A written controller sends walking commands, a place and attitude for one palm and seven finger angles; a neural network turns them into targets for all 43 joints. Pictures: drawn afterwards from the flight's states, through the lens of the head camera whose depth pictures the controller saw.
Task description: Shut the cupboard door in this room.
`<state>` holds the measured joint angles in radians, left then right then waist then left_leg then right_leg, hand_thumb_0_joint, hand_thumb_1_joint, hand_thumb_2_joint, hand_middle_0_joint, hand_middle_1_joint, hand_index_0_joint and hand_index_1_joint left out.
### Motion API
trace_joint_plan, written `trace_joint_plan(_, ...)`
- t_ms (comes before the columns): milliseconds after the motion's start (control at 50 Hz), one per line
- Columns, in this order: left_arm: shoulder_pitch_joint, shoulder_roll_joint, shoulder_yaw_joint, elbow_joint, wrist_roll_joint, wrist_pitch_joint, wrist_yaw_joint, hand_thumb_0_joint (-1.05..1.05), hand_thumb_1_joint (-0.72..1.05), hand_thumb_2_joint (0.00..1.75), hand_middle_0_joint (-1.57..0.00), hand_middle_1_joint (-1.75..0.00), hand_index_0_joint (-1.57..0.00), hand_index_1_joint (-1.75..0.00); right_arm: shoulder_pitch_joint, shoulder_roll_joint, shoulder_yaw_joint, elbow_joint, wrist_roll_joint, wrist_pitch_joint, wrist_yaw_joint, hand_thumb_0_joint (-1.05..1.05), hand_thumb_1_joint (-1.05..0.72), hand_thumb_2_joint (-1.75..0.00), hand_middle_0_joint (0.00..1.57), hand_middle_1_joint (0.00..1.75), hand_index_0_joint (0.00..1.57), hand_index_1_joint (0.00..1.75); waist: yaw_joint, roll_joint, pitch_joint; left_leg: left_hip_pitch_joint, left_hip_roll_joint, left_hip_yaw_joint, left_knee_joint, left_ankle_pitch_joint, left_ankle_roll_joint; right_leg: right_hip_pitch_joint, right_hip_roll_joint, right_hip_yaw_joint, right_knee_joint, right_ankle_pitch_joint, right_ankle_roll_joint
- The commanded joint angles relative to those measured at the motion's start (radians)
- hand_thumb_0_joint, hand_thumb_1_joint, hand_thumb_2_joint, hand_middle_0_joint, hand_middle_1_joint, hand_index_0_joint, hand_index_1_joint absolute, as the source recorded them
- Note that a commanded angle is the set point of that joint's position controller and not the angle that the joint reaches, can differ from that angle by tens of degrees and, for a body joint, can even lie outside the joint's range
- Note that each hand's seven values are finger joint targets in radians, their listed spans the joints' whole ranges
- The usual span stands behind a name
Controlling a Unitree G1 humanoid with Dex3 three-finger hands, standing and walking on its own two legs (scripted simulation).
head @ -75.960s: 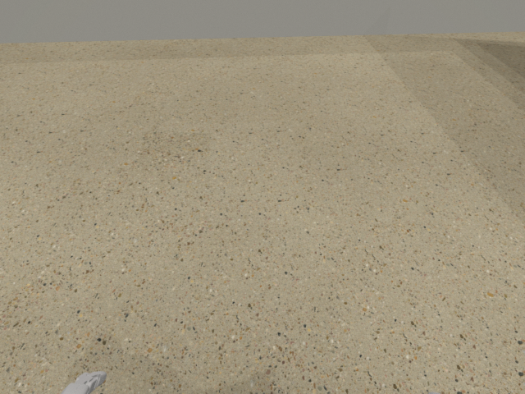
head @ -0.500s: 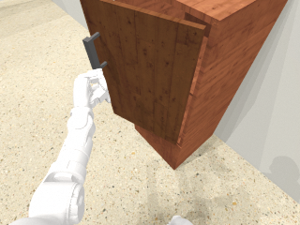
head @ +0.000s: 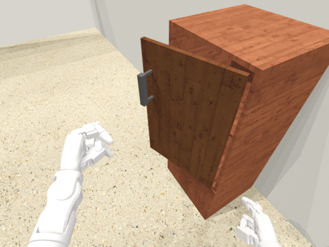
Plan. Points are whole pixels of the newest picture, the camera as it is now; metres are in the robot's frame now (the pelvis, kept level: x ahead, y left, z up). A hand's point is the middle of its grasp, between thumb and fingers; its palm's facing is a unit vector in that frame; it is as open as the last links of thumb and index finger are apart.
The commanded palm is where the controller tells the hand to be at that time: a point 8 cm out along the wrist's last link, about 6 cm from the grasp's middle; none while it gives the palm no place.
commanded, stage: draw the hand back to the body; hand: left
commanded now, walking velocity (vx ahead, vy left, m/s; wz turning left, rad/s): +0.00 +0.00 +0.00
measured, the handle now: (146, 87) +0.65 +0.12 +0.04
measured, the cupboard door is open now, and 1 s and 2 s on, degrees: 19 19 19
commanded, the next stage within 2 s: step back with the hand held close in 0.86 s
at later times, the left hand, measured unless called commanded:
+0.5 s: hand (25, 173) +0.20 +0.27 +0.16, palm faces +0.46 -0.78 -0.42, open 6.2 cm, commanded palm +0.16 +0.30 +0.18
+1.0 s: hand (26, 174) +0.20 +0.26 +0.17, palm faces +0.47 -0.78 -0.41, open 7.4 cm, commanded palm +0.15 +0.30 +0.18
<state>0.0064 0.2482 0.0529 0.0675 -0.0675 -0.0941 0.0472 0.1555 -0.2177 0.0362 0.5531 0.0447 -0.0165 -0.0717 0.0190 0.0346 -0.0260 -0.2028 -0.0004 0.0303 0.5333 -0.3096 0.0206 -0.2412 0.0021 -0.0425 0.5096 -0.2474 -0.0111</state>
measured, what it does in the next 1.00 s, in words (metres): stands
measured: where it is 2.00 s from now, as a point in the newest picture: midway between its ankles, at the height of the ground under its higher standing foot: outside the picture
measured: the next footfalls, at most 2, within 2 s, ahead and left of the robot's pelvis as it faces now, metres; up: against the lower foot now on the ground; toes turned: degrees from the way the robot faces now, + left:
none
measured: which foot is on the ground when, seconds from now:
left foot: down 0.00-1.00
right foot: down 0.00-1.00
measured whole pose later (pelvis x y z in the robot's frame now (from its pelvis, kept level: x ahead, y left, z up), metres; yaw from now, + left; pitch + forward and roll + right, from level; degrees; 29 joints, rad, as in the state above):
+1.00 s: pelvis +0.01 +0.00 +0.01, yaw +0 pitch -4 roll -1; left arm 0.47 0.35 0.35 -0.37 -0.05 -0.11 0.12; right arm 0.20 -0.22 0.01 0.65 0.01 -0.11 -0.07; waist 0.05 0.07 0.00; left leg -0.08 0.00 0.03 0.42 -0.27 0.02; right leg -0.11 0.01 -0.05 0.39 -0.21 -0.01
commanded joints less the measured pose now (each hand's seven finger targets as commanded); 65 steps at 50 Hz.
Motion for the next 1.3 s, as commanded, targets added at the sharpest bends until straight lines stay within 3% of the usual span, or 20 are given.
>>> trace_joint_plan(0, -0.243, 0.145, 0.093, -0.342, 0.010, -0.044, 0.036, 0.00, 0.90, 0.90, -0.83, -0.99, -0.83, -0.99, -0.082, -0.102, -0.026, -0.125, -0.014, -0.045, -0.014, 0.00, -0.90, -0.90, 0.20, 0.30, 0.20, 0.30, -0.012, 0.047, -0.111, 0.051, 0.018, -0.012, -0.152, 0.194, -0.007, 0.125, -0.003, 0.016, -0.117, 0.146, -0.009)
trace_joint_plan(60, -0.149, 0.157, 0.108, -0.444, 0.016, -0.042, 0.046, 0.00, 0.90, 0.90, -0.75, -0.90, -0.75, -0.90, -0.088, -0.102, -0.024, -0.125, -0.022, -0.060, -0.011, 0.00, -0.90, -0.90, 0.20, 0.30, 0.20, 0.30, -0.001, 0.101, -0.145, 0.094, 0.021, -0.014, -0.165, 0.271, -0.013, 0.170, -0.004, 0.010, -0.125, 0.194, -0.012)
trace_joint_plan(120, 0.012, 0.178, 0.155, -0.444, 0.013, -0.031, 0.054, 0.00, 0.90, 0.90, -0.67, -0.81, -0.67, -0.81, -0.092, -0.108, -0.026, -0.117, -0.029, -0.066, -0.007, 0.00, -0.90, -0.90, 0.20, 0.30, 0.20, 0.30, 0.014, 0.027, -0.105, 0.081, 0.024, -0.015, -0.177, 0.301, -0.013, 0.190, 0.001, 0.004, -0.141, 0.214, -0.009)
trace_joint_plan(220, 0.164, 0.235, 0.259, -0.517, 0.010, -0.029, 0.061, 0.00, 0.90, 0.90, -0.53, -0.66, -0.53, -0.66, -0.097, -0.110, -0.037, -0.112, -0.035, -0.068, -0.003, 0.00, -0.90, -0.90, 0.20, 0.30, 0.20, 0.30, 0.031, -0.019, -0.099, 0.073, 0.024, -0.011, -0.179, 0.355, -0.016, 0.225, -0.002, 0.000, -0.144, 0.259, -0.004)
trace_joint_plan(460, 0.405, 0.321, 0.447, -0.683, 0.008, -0.062, 0.085, 0.00, 0.90, 0.90, -0.20, -0.30, -0.20, -0.30, -0.090, -0.101, -0.057, -0.091, -0.034, -0.116, 0.000, 0.00, -0.90, -0.90, 0.20, 0.30, 0.20, 0.30, 0.047, 0.061, -0.067, 0.060, 0.024, 0.000, -0.169, 0.354, -0.018, 0.204, -0.007, 0.000, -0.148, 0.230, 0.003)
trace_joint_plan(520, 0.372, 0.251, 0.372, -0.624, 0.013, -0.058, 0.082, 0.00, 0.90, 0.90, -0.20, -0.30, -0.20, -0.30, -0.083, -0.114, -0.060, -0.072, -0.034, -0.132, -0.002, 0.00, -0.90, -0.90, 0.20, 0.30, 0.20, 0.30, 0.025, 0.023, 0.018, 0.049, 0.027, -0.003, -0.185, 0.291, -0.015, 0.143, -0.006, -0.004, -0.168, 0.171, 0.006)
trace_joint_plan(560, 0.334, 0.252, 0.365, -0.613, 0.016, -0.058, 0.087, 0.00, 0.90, 0.90, -0.20, -0.30, -0.20, -0.30, -0.078, -0.121, -0.065, -0.069, -0.033, -0.135, -0.008, 0.00, -0.90, -0.90, 0.20, 0.30, 0.20, 0.30, 0.018, 0.004, 0.041, 0.046, 0.025, -0.004, -0.191, 0.234, -0.009, 0.120, -0.005, -0.002, -0.175, 0.124, 0.008)
trace_joint_plan(600, 0.326, 0.258, 0.373, -0.593, 0.018, -0.062, 0.091, 0.00, 0.90, 0.90, -0.20, -0.30, -0.20, -0.30, -0.081, -0.121, -0.066, -0.069, -0.033, -0.137, -0.012, 0.00, -0.90, -0.90, 0.20, 0.30, 0.20, 0.30, 0.023, -0.025, 0.037, 0.041, 0.020, -0.005, -0.196, 0.196, -0.004, 0.120, -0.004, -0.001, -0.180, 0.088, 0.009)
trace_joint_plan(700, 0.333, 0.288, 0.400, -0.659, 0.021, -0.076, 0.095, 0.00, 0.90, 0.90, -0.20, -0.30, -0.20, -0.30, -0.097, -0.109, -0.064, -0.074, -0.036, -0.147, -0.016, 0.00, -0.90, -0.90, 0.20, 0.30, 0.20, 0.30, 0.042, 0.029, -0.056, 0.064, 0.010, 0.004, -0.188, 0.222, -0.002, 0.179, -0.009, 0.008, -0.168, 0.119, 0.004)
trace_joint_plan(760, 0.346, 0.301, 0.411, -0.674, 0.022, -0.077, 0.098, 0.00, 0.90, 0.90, -0.20, -0.30, -0.20, -0.30, -0.102, -0.105, -0.056, -0.071, -0.039, -0.156, -0.015, 0.00, -0.90, -0.90, 0.20, 0.30, 0.20, 0.30, 0.046, 0.086, -0.039, 0.052, 0.011, 0.000, -0.190, 0.229, -0.008, 0.186, -0.011, 0.010, -0.167, 0.130, 0.000)
trace_joint_plan(960, 0.386, 0.274, 0.409, -0.608, 0.010, -0.070, 0.085, 0.00, 0.90, 0.90, -0.20, -0.30, -0.20, -0.30, -0.093, -0.105, -0.061, -0.070, -0.036, -0.148, -0.011, 0.00, -0.90, -0.90, 0.20, 0.30, 0.20, 0.30, 0.040, 0.011, 0.029, 0.034, 0.021, 0.003, -0.198, 0.204, -0.008, 0.153, -0.007, 0.011, -0.185, 0.100, 0.005)
trace_joint_plan(980, 0.285, 0.388, 0.514, -0.654, 0.012, -0.106, 0.090, 0.00, 0.90, 0.90, -0.20, -0.30, -0.20, -0.30, -0.073, -0.157, -0.076, -0.099, -0.029, -0.126, -0.009, 0.00, -0.90, -0.90, 0.20, 0.30, 0.20, 0.30, -0.003, 0.013, 0.049, -0.049, 0.040, -0.019, -0.148, 0.105, 0.013, 0.080, -0.056, 0.126, -0.221, 0.126, -0.008)
trace_joint_plan(1000, 0.381, 0.321, 0.463, -0.586, 0.013, -0.110, 0.085, 0.00, 0.90, 0.90, -0.20, -0.30, -0.20, -0.30, -0.064, -0.139, -0.076, -0.088, -0.033, -0.115, -0.011, 0.00, -0.90, -0.90, 0.20, 0.30, 0.20, 0.30, -0.008, -0.055, 0.028, -0.035, 0.030, -0.027, -0.106, 0.083, 0.014, 0.045, -0.096, 0.144, -0.238, 0.102, -0.017)
trace_joint_plan(1020, 0.391, 0.331, 0.464, -0.599, 0.018, -0.113, 0.085, 0.00, 0.90, 0.90, -0.20, -0.30, -0.20, -0.30, -0.076, -0.142, -0.078, -0.088, -0.038, -0.108, -0.011, 0.00, -0.90, -0.90, 0.20, 0.30, 0.20, 0.30, -0.005, -0.048, 0.026, -0.028, 0.025, -0.032, -0.086, 0.094, 0.013, 0.032, -0.116, 0.160, -0.243, 0.121, -0.029)
trace_joint_plan(1040, 0.407, 0.292, 0.427, -0.598, 0.021, -0.118, 0.085, 0.00, 0.90, 0.90, -0.20, -0.30, -0.20, -0.30, -0.072, -0.128, -0.072, -0.092, -0.036, -0.101, -0.009, 0.00, -0.90, -0.90, 0.20, 0.30, 0.20, 0.30, -0.011, -0.064, -0.009, -0.021, 0.028, -0.027, -0.064, 0.117, 0.009, 0.038, -0.135, 0.166, -0.227, 0.145, -0.037)
trace_joint_plan(1080, 0.434, 0.305, 0.435, -0.626, 0.021, -0.125, 0.095, 0.00, 0.90, 0.90, -0.20, -0.30, -0.20, -0.30, -0.057, -0.138, -0.081, -0.093, -0.033, -0.088, -0.009, 0.00, -0.90, -0.90, 0.20, 0.30, 0.20, 0.30, -0.017, -0.035, -0.081, -0.007, 0.036, -0.027, -0.047, 0.177, 0.006, 0.056, -0.147, 0.158, -0.176, 0.236, -0.045)
trace_joint_plan(1120, 0.460, 0.340, 0.466, -0.674, 0.020, -0.126, 0.105, 0.00, 0.90, 0.90, -0.20, -0.30, -0.20, -0.30, -0.062, -0.148, -0.086, -0.105, -0.033, -0.078, -0.014, 0.00, -0.90, -0.90, 0.20, 0.30, 0.20, 0.30, -0.013, 0.008, -0.151, -0.003, 0.056, -0.044, -0.062, 0.314, 0.002, 0.110, -0.131, 0.116, -0.088, 0.380, -0.034)
trace_joint_plan(1200, 0.502, 0.373, 0.504, -0.750, 0.015, -0.118, 0.117, 0.00, 0.90, 0.90, -0.20, -0.30, -0.20, -0.30, -0.061, -0.147, -0.092, -0.143, -0.029, -0.046, -0.023, 0.00, -0.90, -0.90, 0.20, 0.30, 0.20, 0.30, -0.011, 0.011, -0.215, -0.044, 0.084, -0.055, -0.048, 0.520, -0.005, 0.165, -0.097, 0.084, 0.027, 0.547, -0.011)
trace_joint_plan(1240, 0.529, 0.378, 0.518, -0.749, 0.012, -0.112, 0.120, 0.00, 0.90, 0.90, -0.20, -0.30, -0.20, -0.30, -0.058, -0.142, -0.092, -0.153, -0.027, -0.035, -0.026, 0.00, -0.90, -0.90, 0.20, 0.30, 0.20, 0.30, -0.012, 0.013, -0.210, -0.073, 0.092, -0.067, -0.039, 0.562, -0.012, 0.161, -0.099, 0.087, 0.058, 0.549, -0.013)
trace_joint_plan(1280, 0.541, 0.379, 0.527, -0.744, 0.011, -0.112, 0.122, 0.00, 0.90, 0.90, -0.20, -0.30, -0.20, -0.30, -0.051, -0.146, -0.095, -0.159, -0.028, -0.025, -0.026, 0.00, -0.90, -0.90, 0.20, 0.30, 0.20, 0.30, -0.015, 0.010, -0.193, -0.120, 0.103, -0.077, -0.049, 0.507, -0.006, 0.150, -0.089, 0.090, 0.075, 0.494, -0.008)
